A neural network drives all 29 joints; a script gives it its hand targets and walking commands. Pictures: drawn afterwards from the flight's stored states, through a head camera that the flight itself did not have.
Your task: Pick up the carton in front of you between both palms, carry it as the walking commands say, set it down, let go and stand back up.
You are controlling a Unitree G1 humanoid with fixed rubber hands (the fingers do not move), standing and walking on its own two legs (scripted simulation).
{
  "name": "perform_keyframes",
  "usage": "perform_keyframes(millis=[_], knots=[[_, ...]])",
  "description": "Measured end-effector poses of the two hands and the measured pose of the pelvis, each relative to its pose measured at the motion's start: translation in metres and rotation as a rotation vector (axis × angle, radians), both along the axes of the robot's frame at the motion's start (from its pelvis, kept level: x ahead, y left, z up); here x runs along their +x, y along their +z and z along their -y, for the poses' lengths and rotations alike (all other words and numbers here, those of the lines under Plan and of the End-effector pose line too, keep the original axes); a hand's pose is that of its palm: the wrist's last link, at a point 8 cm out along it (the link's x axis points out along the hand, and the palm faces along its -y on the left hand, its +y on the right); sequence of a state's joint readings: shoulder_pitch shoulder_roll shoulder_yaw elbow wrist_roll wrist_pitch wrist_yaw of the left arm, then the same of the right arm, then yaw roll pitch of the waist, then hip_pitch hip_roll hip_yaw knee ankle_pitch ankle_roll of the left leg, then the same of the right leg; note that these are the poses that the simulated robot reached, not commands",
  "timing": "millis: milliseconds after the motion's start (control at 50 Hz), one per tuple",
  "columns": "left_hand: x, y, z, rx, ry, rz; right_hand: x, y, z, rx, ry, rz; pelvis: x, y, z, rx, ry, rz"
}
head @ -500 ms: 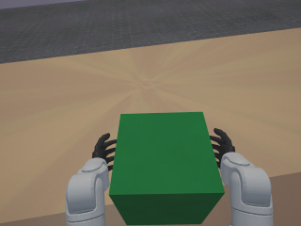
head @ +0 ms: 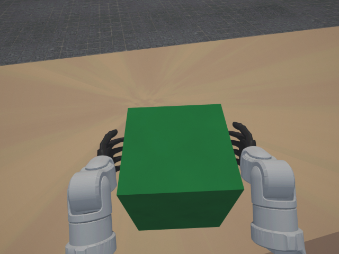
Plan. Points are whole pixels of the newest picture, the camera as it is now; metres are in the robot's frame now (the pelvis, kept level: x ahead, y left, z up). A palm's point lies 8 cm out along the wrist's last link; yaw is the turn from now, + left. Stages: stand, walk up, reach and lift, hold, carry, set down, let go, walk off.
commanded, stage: carry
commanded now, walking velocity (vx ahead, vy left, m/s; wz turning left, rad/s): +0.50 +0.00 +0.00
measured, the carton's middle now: (176, 171) +0.32 +0.00 +0.04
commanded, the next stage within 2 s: none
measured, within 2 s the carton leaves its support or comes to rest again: neither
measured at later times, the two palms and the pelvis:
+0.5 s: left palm (123, 62) +0.70 +0.14 +0.11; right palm (210, 59) +0.71 -0.15 +0.11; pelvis +0.33 -0.01 -0.01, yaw +1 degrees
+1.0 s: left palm (127, 38) +1.04 +0.17 +0.05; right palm (190, 35) +1.03 -0.13 +0.05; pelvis +0.67 +0.02 -0.04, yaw +0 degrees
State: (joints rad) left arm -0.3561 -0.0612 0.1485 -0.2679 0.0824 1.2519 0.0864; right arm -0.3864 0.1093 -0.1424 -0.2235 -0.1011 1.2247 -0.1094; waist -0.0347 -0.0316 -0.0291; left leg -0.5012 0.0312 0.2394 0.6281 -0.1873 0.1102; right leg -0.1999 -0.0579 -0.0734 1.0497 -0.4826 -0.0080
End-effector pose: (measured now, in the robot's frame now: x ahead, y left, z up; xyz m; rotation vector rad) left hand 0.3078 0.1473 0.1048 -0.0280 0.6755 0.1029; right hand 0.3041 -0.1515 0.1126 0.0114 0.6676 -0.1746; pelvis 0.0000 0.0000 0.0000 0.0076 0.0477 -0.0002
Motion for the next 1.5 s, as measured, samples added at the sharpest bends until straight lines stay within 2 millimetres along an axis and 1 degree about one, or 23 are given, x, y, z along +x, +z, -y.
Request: perform_keyframes(millis=[80, 140, 200, 280, 360, 420, 460, 520, 580, 660, 740, 800, 860, 900, 960, 1000, 1100, 1200, 1280, 1320, 1360, 1440, 1500], knots=[[0.061, -0.001, -0.003, 0.007, -0.024, -0.076, 0.053, -0.004, -0.003, -0.01, -0.007, -0.078, 0.039, 0.013, -0.01, -0.01, -0.003, -0.015], [0.108, 0.008, -0.004, 0.018, -0.027, -0.07, 0.1, 0.004, -0.005, -0.015, -0.005, -0.073, 0.071, 0.02, -0.015, -0.015, -0.001, -0.026], [0.156, 0.02, -0.007, 0.025, -0.023, -0.045, 0.152, 0.016, -0.008, -0.017, 0.008, -0.048, 0.106, 0.023, -0.016, -0.017, 0.003, -0.038], [0.222, 0.033, -0.01, 0.031, -0.009, -0.019, 0.223, 0.029, -0.01, -0.021, 0.03, -0.022, 0.158, 0.022, -0.012, -0.013, 0.013, -0.047], [0.288, 0.035, -0.005, 0.034, 0.009, -0.018, 0.292, 0.029, -0.006, -0.014, 0.045, -0.02, 0.221, 0.014, -0.004, 0.011, 0.019, -0.042], [0.337, 0.031, 0.0, 0.048, 0.03, -0.018, 0.346, 0.019, 0.0, 0.005, 0.062, -0.02, 0.276, -0.001, 0.005, 0.034, 0.03, -0.022], [0.367, 0.024, 0.003, 0.066, 0.041, -0.024, 0.381, 0.007, 0.003, 0.026, 0.071, -0.025, 0.307, -0.009, 0.008, 0.011, 0.024, -0.022], [0.401, 0.002, 0.003, 0.065, 0.055, -0.092, 0.42, -0.014, 0.003, 0.03, 0.082, -0.093, 0.345, -0.008, 0.013, 0.012, 0.024, -0.036], [0.43, -0.016, 0.0, 0.05, 0.074, -0.141, 0.456, -0.027, -0.001, 0.026, 0.093, -0.142, 0.38, -0.003, 0.017, 0.02, 0.023, -0.051], [0.479, -0.021, -0.006, 0.031, 0.103, -0.111, 0.508, -0.032, -0.007, 0.043, 0.09, -0.112, 0.429, -0.001, 0.017, 0.023, 0.019, -0.066], [0.538, -0.016, -0.013, 0.013, 0.113, -0.036, 0.565, -0.028, -0.014, 0.062, 0.072, -0.037, 0.486, -0.006, 0.009, 0.011, 0.011, -0.072], [0.589, -0.016, -0.021, 0.002, 0.106, 0.016, 0.612, -0.026, -0.022, 0.059, 0.06, 0.015, 0.537, -0.02, 0.0, -0.009, 0.005, -0.062], [0.645, -0.025, -0.028, -0.009, 0.072, 0.053, 0.66, -0.029, -0.028, 0.025, 0.044, 0.052, 0.592, -0.044, -0.009, -0.031, 0.0, -0.036], [0.676, -0.036, -0.029, -0.011, 0.049, 0.026, 0.687, -0.036, -0.028, -0.005, 0.042, 0.026, 0.616, -0.05, -0.012, -0.014, 0.007, -0.036], [0.712, -0.051, -0.024, 0.004, 0.011, -0.063, 0.713, -0.054, -0.024, -0.005, 0.015, -0.064, 0.651, -0.046, -0.02, -0.026, 0.01, -0.041], [0.734, -0.056, -0.019, 0.01, -0.009, -0.1, 0.729, -0.06, -0.019, -0.001, -0.005, -0.102, 0.674, -0.041, -0.024, -0.034, 0.007, -0.044], [0.795, -0.056, -0.011, 0.006, -0.03, -0.091, 0.783, -0.059, -0.012, 0.007, -0.035, -0.092, 0.732, -0.035, -0.028, -0.045, 0.005, -0.055], [0.86, -0.047, -0.007, -0.002, -0.017, -0.029, 0.853, -0.047, -0.007, 0.008, -0.03, -0.029, 0.798, -0.039, -0.023, -0.037, 0.013, -0.058], [0.919, -0.043, -0.001, 0.009, -0.006, 0.018, 0.917, -0.045, -0.001, 0.007, -0.009, 0.017, 0.862, -0.055, -0.014, -0.015, 0.019, -0.048], [0.949, -0.044, 0.001, 0.028, 0.006, 0.034, 0.952, -0.05, 0.001, 0.01, 0.015, 0.032, 0.897, -0.07, -0.009, 0.006, 0.027, -0.029], [0.976, -0.05, -0.001, 0.059, 0.018, 0.027, 0.986, -0.061, 0.0, 0.022, 0.042, 0.026, 0.924, -0.081, -0.006, -0.012, 0.021, -0.026], [1.008, -0.075, -0.011, 0.059, 0.056, -0.083, 1.031, -0.084, -0.012, 0.007, 0.095, -0.083, 0.966, -0.079, 0.002, -0.002, 0.021, -0.03], [1.03, -0.084, -0.019, 0.053, 0.081, -0.129, 1.062, -0.092, -0.02, 0.0, 0.122, -0.128, 0.996, -0.073, 0.006, 0.008, 0.027, -0.036]])
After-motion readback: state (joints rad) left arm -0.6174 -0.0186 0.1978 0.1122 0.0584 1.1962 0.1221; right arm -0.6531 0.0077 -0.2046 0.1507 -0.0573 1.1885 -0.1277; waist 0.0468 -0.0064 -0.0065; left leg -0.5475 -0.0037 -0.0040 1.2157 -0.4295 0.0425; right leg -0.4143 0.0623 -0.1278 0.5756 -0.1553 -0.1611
